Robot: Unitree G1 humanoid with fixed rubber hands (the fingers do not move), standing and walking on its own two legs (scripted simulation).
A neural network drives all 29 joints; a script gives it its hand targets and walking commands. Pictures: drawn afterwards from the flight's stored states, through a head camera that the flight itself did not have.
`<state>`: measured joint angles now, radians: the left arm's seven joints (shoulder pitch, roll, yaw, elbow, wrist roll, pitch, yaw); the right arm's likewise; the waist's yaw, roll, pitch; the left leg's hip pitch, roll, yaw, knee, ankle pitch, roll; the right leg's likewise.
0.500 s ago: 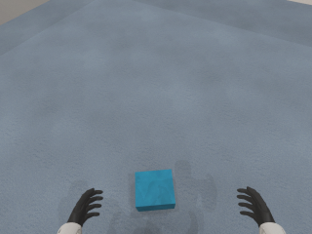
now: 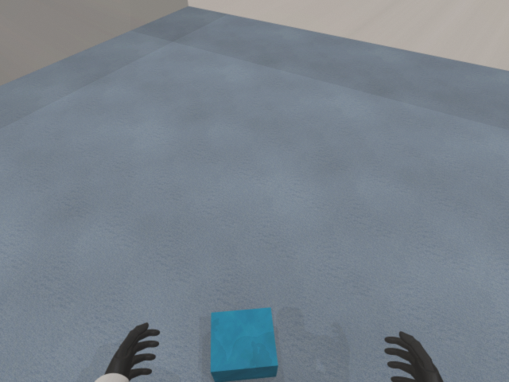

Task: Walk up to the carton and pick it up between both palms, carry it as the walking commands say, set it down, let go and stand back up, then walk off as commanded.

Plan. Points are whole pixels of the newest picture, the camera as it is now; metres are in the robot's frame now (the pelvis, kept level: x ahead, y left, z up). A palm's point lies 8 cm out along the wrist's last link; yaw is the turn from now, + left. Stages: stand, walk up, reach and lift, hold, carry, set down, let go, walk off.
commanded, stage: stand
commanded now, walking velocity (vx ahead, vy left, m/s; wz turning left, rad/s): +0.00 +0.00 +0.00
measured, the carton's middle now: (243, 344) +0.40 +0.09 -0.70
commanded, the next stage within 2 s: walk off in 1.82 s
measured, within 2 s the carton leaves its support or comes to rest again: neither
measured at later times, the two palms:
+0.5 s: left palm out of the picture +0.10 +0.29 -0.11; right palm out of the picture +0.15 -0.23 -0.12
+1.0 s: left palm out of the picture +0.04 +0.29 -0.13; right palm out of the picture +0.14 -0.22 -0.12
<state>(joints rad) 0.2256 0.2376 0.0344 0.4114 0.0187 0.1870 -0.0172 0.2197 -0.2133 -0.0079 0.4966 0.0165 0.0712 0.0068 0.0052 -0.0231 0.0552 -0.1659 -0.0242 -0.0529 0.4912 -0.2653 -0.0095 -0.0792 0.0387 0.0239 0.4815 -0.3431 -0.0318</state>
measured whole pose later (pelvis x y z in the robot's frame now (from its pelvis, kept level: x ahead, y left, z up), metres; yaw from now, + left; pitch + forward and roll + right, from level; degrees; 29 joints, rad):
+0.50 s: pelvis +0.04 +0.02 -0.01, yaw +5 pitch +4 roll +1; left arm 0.35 0.28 0.00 0.65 0.02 -0.01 0.05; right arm 0.32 -0.25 -0.01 0.76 -0.02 -0.03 -0.02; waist 0.02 -0.02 -0.09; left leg -0.33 -0.09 -0.10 0.64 -0.38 0.02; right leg -0.20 -0.03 -0.07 0.59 -0.47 0.00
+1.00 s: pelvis +0.03 +0.02 -0.01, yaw +8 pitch +2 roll +0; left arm 0.39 0.28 0.01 0.73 0.02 0.03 0.05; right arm 0.32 -0.25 0.00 0.77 -0.02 0.01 -0.03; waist 0.02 -0.01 -0.04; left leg -0.33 -0.10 -0.14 0.67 -0.37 0.03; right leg -0.16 -0.04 -0.12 0.58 -0.46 0.01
